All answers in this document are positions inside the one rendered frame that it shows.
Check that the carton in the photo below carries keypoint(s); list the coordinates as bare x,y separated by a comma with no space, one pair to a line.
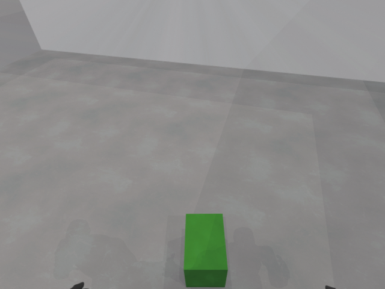
205,259

